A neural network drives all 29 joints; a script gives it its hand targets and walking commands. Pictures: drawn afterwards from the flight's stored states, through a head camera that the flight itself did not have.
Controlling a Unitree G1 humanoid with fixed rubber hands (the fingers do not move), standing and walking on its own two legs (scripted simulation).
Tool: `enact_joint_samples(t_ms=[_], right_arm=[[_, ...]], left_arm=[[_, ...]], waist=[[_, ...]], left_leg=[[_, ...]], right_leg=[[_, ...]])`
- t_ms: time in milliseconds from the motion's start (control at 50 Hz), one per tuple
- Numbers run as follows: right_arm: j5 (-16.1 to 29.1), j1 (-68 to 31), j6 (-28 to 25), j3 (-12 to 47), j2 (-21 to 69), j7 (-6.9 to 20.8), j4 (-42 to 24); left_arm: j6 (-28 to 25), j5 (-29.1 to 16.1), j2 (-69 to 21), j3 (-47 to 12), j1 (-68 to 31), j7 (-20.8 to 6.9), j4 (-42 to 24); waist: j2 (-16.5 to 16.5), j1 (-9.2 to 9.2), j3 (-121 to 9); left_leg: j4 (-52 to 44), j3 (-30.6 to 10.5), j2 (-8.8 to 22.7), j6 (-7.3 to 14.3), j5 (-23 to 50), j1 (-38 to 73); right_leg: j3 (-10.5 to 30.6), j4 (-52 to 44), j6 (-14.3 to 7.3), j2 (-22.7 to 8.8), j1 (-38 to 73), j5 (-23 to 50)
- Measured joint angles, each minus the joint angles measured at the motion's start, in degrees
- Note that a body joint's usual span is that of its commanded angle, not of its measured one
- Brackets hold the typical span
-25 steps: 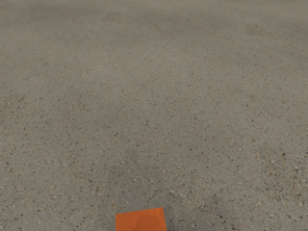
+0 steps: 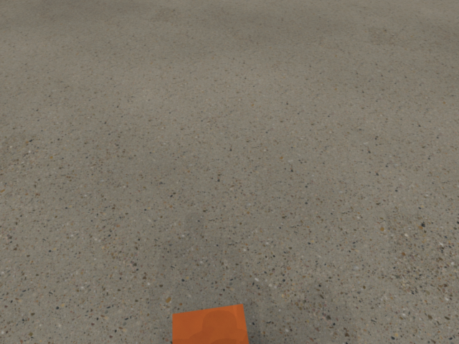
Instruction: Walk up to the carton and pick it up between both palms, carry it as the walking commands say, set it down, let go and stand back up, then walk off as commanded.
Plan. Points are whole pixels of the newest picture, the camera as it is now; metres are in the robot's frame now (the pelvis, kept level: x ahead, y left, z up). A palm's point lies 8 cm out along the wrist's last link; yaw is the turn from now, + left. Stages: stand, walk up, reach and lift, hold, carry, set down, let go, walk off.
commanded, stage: stand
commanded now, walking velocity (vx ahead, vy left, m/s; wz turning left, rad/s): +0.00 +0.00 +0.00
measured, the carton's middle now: out of the picture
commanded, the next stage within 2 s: none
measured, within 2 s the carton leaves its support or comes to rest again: neither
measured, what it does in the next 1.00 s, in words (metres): stands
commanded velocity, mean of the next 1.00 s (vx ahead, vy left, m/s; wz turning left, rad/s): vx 0.00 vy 0.00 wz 0.00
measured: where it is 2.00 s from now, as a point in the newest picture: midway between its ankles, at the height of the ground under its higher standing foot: outside the picture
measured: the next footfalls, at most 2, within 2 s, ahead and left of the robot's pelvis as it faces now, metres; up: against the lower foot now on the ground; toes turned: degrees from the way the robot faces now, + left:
none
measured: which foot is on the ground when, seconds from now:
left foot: down 0.00-1.00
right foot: down 0.00-1.00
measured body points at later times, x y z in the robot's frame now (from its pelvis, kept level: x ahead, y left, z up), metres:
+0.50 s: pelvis +0.00 +0.00 +0.00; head +0.01 -0.01 +0.45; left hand +0.09 +0.26 -0.13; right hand +0.07 -0.25 -0.14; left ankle -0.02 +0.14 -0.74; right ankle +0.05 -0.08 -0.74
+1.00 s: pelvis +0.01 +0.00 +0.00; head +0.02 +0.00 +0.45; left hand +0.10 +0.26 -0.13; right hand +0.10 -0.25 -0.13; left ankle -0.02 +0.14 -0.74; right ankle +0.05 -0.08 -0.74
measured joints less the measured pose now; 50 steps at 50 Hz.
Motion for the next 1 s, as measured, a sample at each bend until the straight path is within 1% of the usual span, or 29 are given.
enact_joint_samples(t_ms=[240, 520, 1000], right_arm=[[0.0, -0.1, -3.1, -2.7, 0.0, 0.0, 0.0], [0.0, -1.3, -3.4, -3.0, 0.0, 0.0, 0.0], [0.0, -3.9, -3.7, -3.1, 0.0, 0.0, 0.0]], left_arm=[[-2.8, 0.0, 0.1, 0.0, -4.1, 0.0, 0.0], [-3.3, 0.0, 1.1, 0.0, -9.3, -0.1, 1.3], [-3.3, 0.0, 1.5, 0.0, -10.3, -0.3, 3.4]], waist=[[0.0, 0.0, 0.1], [0.0, 0.0, 0.1], [0.0, 0.0, 0.2]], left_leg=[[0.0, 0.0, 0.0, 0.0, -0.2, 0.0], [0.0, 0.0, 0.0, 0.0, -0.3, 0.0], [0.0, 0.0, 0.0, 0.0, -0.6, 0.0]], right_leg=[[0.0, 0.0, 0.1, 0.0, 0.0, -0.2], [0.0, 0.0, 0.1, 0.0, 0.0, -0.3], [0.0, 0.0, 0.3, 0.0, 0.1, -0.5]])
